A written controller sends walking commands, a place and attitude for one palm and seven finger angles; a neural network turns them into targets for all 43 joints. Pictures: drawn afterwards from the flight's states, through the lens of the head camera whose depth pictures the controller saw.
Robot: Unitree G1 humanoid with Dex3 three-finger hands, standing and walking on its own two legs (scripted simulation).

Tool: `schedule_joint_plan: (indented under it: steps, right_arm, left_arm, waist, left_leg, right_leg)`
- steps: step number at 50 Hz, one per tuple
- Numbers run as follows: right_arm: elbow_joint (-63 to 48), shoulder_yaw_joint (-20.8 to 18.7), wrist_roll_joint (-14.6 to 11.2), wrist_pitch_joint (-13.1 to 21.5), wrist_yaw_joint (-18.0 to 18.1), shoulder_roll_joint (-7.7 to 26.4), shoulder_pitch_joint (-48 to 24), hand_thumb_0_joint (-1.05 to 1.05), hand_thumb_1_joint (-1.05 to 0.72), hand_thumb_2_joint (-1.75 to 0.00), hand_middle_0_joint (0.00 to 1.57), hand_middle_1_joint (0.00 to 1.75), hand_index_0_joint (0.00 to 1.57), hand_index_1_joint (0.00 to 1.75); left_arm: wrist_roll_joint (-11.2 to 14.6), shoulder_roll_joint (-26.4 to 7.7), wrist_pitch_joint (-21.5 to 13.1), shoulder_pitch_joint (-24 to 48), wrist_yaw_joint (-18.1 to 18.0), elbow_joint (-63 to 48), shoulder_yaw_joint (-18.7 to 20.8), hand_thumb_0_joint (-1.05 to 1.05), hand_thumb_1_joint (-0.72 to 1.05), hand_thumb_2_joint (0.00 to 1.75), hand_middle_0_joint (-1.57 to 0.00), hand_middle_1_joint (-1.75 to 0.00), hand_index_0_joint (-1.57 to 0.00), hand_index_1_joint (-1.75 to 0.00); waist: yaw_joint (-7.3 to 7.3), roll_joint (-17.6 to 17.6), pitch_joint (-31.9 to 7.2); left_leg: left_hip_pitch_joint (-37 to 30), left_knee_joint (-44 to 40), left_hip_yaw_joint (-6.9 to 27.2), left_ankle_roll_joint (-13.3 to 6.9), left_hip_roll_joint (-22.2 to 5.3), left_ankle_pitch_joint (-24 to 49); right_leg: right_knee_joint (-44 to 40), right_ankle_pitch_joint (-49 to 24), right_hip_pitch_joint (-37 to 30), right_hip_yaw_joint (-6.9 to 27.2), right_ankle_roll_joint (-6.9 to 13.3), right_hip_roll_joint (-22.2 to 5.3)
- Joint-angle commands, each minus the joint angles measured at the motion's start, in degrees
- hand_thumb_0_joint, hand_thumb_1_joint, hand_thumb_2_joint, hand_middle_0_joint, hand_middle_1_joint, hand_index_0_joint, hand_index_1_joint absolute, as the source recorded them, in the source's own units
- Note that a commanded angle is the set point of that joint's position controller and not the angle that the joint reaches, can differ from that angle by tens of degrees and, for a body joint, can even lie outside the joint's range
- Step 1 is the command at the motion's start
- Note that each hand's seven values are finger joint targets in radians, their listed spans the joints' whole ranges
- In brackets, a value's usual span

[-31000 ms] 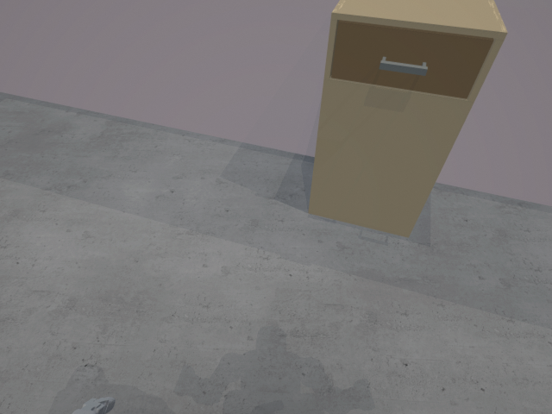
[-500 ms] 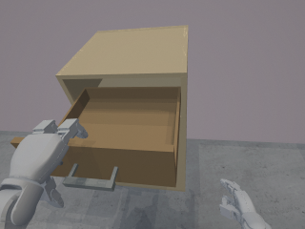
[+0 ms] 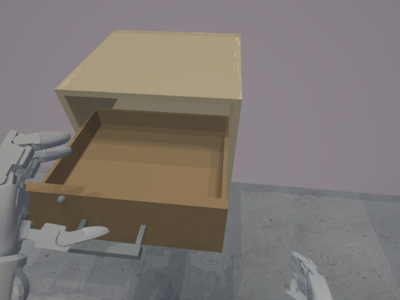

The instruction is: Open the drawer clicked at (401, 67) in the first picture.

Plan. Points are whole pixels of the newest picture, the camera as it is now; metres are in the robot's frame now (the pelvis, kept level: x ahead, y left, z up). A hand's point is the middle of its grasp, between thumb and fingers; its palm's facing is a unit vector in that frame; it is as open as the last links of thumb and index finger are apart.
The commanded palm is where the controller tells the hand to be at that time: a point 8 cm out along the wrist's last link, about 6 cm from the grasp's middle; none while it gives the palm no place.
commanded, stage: draw the hand back to the body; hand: left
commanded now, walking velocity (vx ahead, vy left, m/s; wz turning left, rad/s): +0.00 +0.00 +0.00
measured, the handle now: (108, 238) +0.22 +0.21 +0.03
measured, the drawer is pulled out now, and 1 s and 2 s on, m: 0.30 0.30 0.30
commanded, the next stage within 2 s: step back with the hand held close in 0.70 s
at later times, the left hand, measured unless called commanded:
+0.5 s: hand (36, 197) +0.19 +0.24 +0.21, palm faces +0.43 -0.80 -0.42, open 8.6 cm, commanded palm +0.14 +0.29 +0.22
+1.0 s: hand (37, 197) +0.19 +0.24 +0.21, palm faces +0.39 -0.78 -0.49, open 7.4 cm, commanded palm +0.12 +0.28 +0.22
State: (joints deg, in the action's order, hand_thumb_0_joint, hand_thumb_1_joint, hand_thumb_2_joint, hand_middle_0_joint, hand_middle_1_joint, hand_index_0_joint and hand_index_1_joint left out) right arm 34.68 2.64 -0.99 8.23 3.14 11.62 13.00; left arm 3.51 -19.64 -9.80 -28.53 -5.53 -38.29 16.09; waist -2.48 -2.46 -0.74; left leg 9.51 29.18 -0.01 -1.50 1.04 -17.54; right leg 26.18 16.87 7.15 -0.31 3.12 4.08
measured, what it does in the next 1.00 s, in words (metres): stands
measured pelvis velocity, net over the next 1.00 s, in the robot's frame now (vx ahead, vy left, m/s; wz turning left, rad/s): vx -0.02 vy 0.00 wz -0.01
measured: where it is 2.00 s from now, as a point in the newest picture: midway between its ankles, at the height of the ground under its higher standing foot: outside the picture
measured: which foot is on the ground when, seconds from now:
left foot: down 0.00-1.00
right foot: down 0.00-1.00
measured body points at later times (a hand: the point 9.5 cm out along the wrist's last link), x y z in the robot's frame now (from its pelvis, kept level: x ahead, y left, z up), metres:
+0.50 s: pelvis +0.01 +0.00 +0.00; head +0.00 -0.02 +0.45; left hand +0.16 +0.28 +0.23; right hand +0.21 -0.21 -0.08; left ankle -0.02 +0.10 -0.74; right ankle -0.03 -0.09 -0.74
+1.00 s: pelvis -0.02 +0.00 +0.00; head +0.00 -0.01 +0.45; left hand +0.16 +0.28 +0.24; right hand +0.16 -0.23 -0.08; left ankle -0.02 +0.10 -0.74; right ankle -0.03 -0.09 -0.74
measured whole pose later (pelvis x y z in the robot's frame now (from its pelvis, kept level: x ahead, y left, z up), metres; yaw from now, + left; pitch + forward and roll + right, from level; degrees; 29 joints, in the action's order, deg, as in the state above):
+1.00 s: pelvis -0.02 +0.00 +0.00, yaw -1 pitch +1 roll -1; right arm 33.8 0.1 -2.0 3.2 2.3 13.8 9.9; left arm 4.0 -23.0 -12.8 -29.4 -5.5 -32.4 25.3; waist -0.6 -3.7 0.5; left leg 13.9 28.9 -0.7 -1.8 0.4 -15.5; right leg 24.4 13.8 11.1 0.2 2.7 4.6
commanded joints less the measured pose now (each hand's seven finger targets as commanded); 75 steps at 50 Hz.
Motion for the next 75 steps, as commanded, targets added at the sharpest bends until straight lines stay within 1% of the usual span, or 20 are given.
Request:
schedule_joint_plan:
  steps: [1, 4, 12, 20, 25, 29, 30, 39, 40, 41, 44, 50, 52, 55, 58, 65, 68, 72, 74, 75]
  right_arm:
    - [-8.89, -2.81, -0.22, 3.07, -0.18, 6.07, -9.75, 0.00, -0.90, -0.90, 0.20, 0.30, 0.20, 0.30]
    - [-9.10, -3.31, -0.48, 1.94, -0.13, 6.28, -9.93, 0.00, -0.90, -0.90, 0.20, 0.30, 0.20, 0.30]
    - [-9.13, -3.68, -0.63, 1.34, 0.04, 6.35, -10.20, 0.00, -0.90, -0.90, 0.20, 0.30, 0.20, 0.30]
    - [-8.39, -3.90, -1.00, -0.47, 0.54, 6.71, -10.24, 0.00, -0.90, -0.90, 0.20, 0.30, 0.20, 0.30]
    - [-8.83, -3.74, -0.83, -0.42, 0.34, 6.77, -11.08, 0.00, -0.90, -0.90, 0.20, 0.30, 0.20, 0.30]
    - [-9.13, -3.60, -0.72, -0.25, 0.30, 6.61, -11.14, 0.00, -0.90, -0.90, 0.20, 0.30, 0.20, 0.30]
    - [-8.93, -3.66, -0.75, -0.23, 0.40, 6.74, -11.31, 0.00, -0.90, -0.90, 0.20, 0.30, 0.20, 0.30]
    - [-8.68, -3.74, -0.93, -0.91, 0.42, 6.38, -11.53, 0.00, -0.90, -0.90, 0.20, 0.30, 0.20, 0.30]
    - [-8.69, -3.84, -0.98, -0.75, 0.39, 6.62, -11.61, 0.00, -0.90, -0.90, 0.20, 0.30, 0.20, 0.30]
    - [-10.41, -4.18, -1.46, -1.15, 0.22, 8.12, -7.87, 0.00, -0.90, -0.90, 0.20, 0.30, 0.20, 0.30]
    - [-9.47, -4.19, -1.13, -1.72, -0.26, 7.30, -8.54, 0.00, -0.90, -0.90, 0.20, 0.30, 0.20, 0.30]
    - [-10.89, -5.70, -1.36, -3.12, -0.66, 8.29, -9.07, 0.00, -0.90, -0.90, 0.20, 0.30, 0.20, 0.30]
    - [-11.82, -5.85, -1.45, -3.72, -0.69, 7.80, -9.12, 0.00, -0.90, -0.90, 0.20, 0.30, 0.20, 0.30]
    - [-12.53, -6.16, -1.40, -4.16, -0.38, 7.87, -9.49, 0.00, -0.90, -0.90, 0.20, 0.30, 0.20, 0.30]
    - [-13.06, -5.97, -1.24, -3.91, -0.19, 7.36, -9.06, 0.00, -0.90, -0.90, 0.20, 0.30, 0.20, 0.30]
    - [-11.46, -6.05, 0.44, -1.86, 0.13, 7.51, -6.64, 0.00, -0.90, -0.90, 0.20, 0.30, 0.20, 0.30]
    - [-10.72, -5.70, 1.37, -0.78, 0.42, 7.47, -4.45, 0.00, -0.90, -0.90, 0.20, 0.30, 0.20, 0.30]
    - [-9.68, -5.06, 0.59, 0.11, -0.17, 8.15, -4.77, 0.00, -0.90, -0.90, 0.20, 0.30, 0.20, 0.30]
    - [-10.32, -5.26, -0.42, 0.04, -0.49, 7.93, -5.28, 0.00, -0.90, -0.90, 0.20, 0.30, 0.20, 0.30]
    - [-10.49, -5.74, -0.76, -0.17, -0.54, 7.72, -4.89, 0.00, -0.90, -0.90, 0.20, 0.30, 0.20, 0.30]
  left_arm:
    - [1.58, -8.57, -2.82, 1.65, -1.00, -7.47, 6.73, 0.00, 0.06, 0.54, -0.26, -0.84, -0.26, -0.84]
    - [2.02, -9.27, -2.90, 1.29, -0.53, -6.99, 8.13, 0.00, 0.17, 0.58, -0.25, -0.77, -0.25, -0.77]
    - [2.05, -11.07, -2.76, -0.52, -0.79, -10.19, 10.36, 0.00, 0.44, 0.70, -0.23, -0.59, -0.23, -0.59]
    - [2.30, -11.38, -1.39, 2.72, -1.11, -5.53, 11.78, 0.00, 0.73, 0.82, -0.21, -0.41, -0.21, -0.41]
    - [2.47, -10.59, -1.22, 2.49, -1.02, -6.82, 10.27, 0.00, 0.90, 0.90, -0.20, -0.30, -0.20, -0.30]
    - [2.32, -11.53, -1.27, 2.24, -1.28, -7.86, 10.66, 0.00, 0.90, 0.90, -0.20, -0.30, -0.20, -0.30]
    - [2.37, -12.35, -1.25, 3.02, -1.42, -8.32, 11.44, 0.00, 0.90, 0.90, -0.20, -0.30, -0.20, -0.30]
    - [2.56, -10.99, -1.26, 2.38, -1.31, -3.70, 11.10, 0.00, 0.90, 0.90, -0.20, -0.30, -0.20, -0.30]
    - [2.61, -10.78, -1.52, 3.11, -1.27, -4.73, 10.69, 0.00, 0.90, 0.90, -0.20, -0.30, -0.20, -0.30]
    - [1.77, -22.22, -4.09, 12.67, -1.90, -10.11, 21.40, 0.00, 0.90, 0.90, -0.20, -0.30, -0.20, -0.30]
    - [1.01, -13.49, -5.11, 4.05, -0.85, -2.94, 14.39, 0.00, 0.90, 0.90, -0.20, -0.30, -0.20, -0.30]
    - [0.70, -14.26, -5.99, -3.77, -1.31, -5.27, 15.98, 0.00, 0.90, 0.90, -0.20, -0.30, -0.20, -0.30]
    - [0.63, -15.02, -6.31, -5.88, -1.70, -7.57, 17.32, 0.00, 0.90, 0.90, -0.20, -0.30, -0.20, -0.30]
    - [0.66, -17.63, -6.60, -7.06, -2.41, -10.88, 19.89, 0.00, 0.90, 0.90, -0.20, -0.30, -0.20, -0.30]
    - [0.91, -16.95, -6.93, -9.38, -2.73, -12.04, 20.22, 0.00, 0.90, 0.90, -0.20, -0.30, -0.20, -0.30]
    - [0.45, -15.97, -6.80, -7.30, -3.46, -12.33, 20.18, 0.00, 0.90, 0.90, -0.20, -0.30, -0.20, -0.30]
    - [0.09, -13.77, -6.39, -4.91, -3.96, -11.11, 18.49, 0.00, 0.90, 0.90, -0.20, -0.30, -0.20, -0.30]
    - [0.01, -13.10, -6.40, -1.08, -3.40, -8.76, 16.91, 0.00, 0.90, 0.90, -0.20, -0.30, -0.20, -0.30]
    - [0.38, -13.54, -6.61, -1.18, -2.91, -8.49, 16.90, 0.00, 0.90, 0.90, -0.20, -0.30, -0.20, -0.30]
    - [0.78, -14.95, -6.64, -1.97, -2.99, -9.62, 17.41, 0.00, 0.90, 0.90, -0.20, -0.30, -0.20, -0.30]
  waist:
    - [-0.65, -1.88, -1.51]
    - [-0.75, 0.95, -3.27]
    - [-0.85, -0.70, -8.37]
    - [-0.25, -1.71, -4.26]
    - [-0.43, -1.71, -5.25]
    - [-0.65, -0.15, -5.87]
    - [-0.69, -2.21, -5.47]
    - [-0.56, 0.08, -1.95]
    - [-0.43, -1.59, -2.04]
    - [1.80, -1.06, 1.57]
    - [2.76, 5.89, -0.62]
    - [2.54, -0.25, -7.66]
    - [2.40, 1.30, -9.17]
    - [2.38, -0.18, -9.85]
    - [2.37, -1.87, -9.85]
    - [2.37, -8.59, -6.35]
    - [3.03, -4.95, -4.38]
    - [3.39, -2.91, -4.10]
    - [3.41, 5.03, -6.30]
    - [3.92, 9.90, -7.24]
  left_leg:
    - [-2.20, -4.45, 1.65, 0.79, -4.11, 17.05]
    - [-3.14, -3.86, 1.15, 0.44, -4.15, 18.39]
    - [-5.78, -2.87, 1.06, 0.91, -4.25, 25.06]
    - [-4.81, -3.50, 1.13, 0.97, -4.02, 21.62]
    - [-5.20, -3.82, 1.24, 0.65, -3.80, 20.64]
    - [-4.94, -3.97, 1.26, 0.50, -3.67, 19.89]
    - [-4.72, -3.99, 1.15, 0.62, -3.59, 19.24]
    - [-3.22, -4.69, 1.08, 0.20, -3.48, 13.93]
    - [-3.30, -4.75, 1.11, 0.31, -3.42, 13.49]
    - [-0.64, -2.63, 2.70, -1.30, -3.76, 8.45]
    - [-1.89, 0.72, 2.56, -1.36, -3.01, 8.16]
    - [-1.47, -1.92, 3.56, -1.48, -6.25, 19.61]
    - [0.42, -2.67, 4.90, -1.68, -7.36, 21.87]
    - [3.16, -3.02, 5.83, -1.63, -7.92, 22.12]
    - [6.47, -3.98, 6.86, -1.83, -8.78, 21.39]
    - [13.98, -10.08, 8.69, -3.89, -14.45, 17.25]
    - [16.65, -9.18, 9.50, -4.80, -15.51, 16.65]
    - [13.54, -3.70, 8.09, -3.74, -14.01, 14.40]
    - [13.47, 3.16, 5.70, -1.73, -8.32, 4.19]
    - [10.79, 9.94, 3.56, -0.30, -4.46, 0.00]
  right_leg:
    - [-3.87, -15.23, 2.74, -0.20, -0.78, -5.00]
    - [-3.79, -17.48, 2.30, 0.27, -1.05, -5.13]
    - [-2.99, -22.21, 0.70, 0.04, -1.33, -5.27]
    - [-4.42, -20.06, 2.35, 0.17, -1.29, -5.09]
    - [-4.45, -19.46, 1.90, -0.01, -1.38, -5.24]
    - [-4.53, -19.39, 1.42, 0.16, -1.43, -5.25]
    - [-4.90, -19.17, 1.22, 0.51, -1.20, -5.30]
    - [-6.49, -14.11, 2.93, 0.79, -1.50, -5.27]
    - [-6.74, -13.66, 2.72, 0.97, -1.30, -5.29]
    - [-10.44, -15.97, 8.71, 10.33, -1.04, -8.43]
    - [-10.24, -20.92, 8.30, 11.37, -1.21, -11.31]
    - [-2.92, -24.78, 4.67, 7.35, -2.09, -9.98]
    - [-0.80, -23.15, 3.51, 6.24, -2.24, -8.96]
    - [0.83, -21.99, 2.77, 6.32, -1.75, -8.75]
    - [2.99, -18.75, 2.29, 5.39, -1.88, -7.75]
    - [13.94, 3.38, 4.36, 1.62, -3.14, -4.60]
    - [14.43, 5.13, 4.16, 0.74, -3.55, -4.29]
    - [4.92, -0.14, 5.75, 1.23, -3.16, -6.21]
    - [-0.24, -8.48, 7.18, 7.97, -0.41, -10.49]
    - [-5.95, -9.49, 10.50, 14.79, 2.49, -16.01]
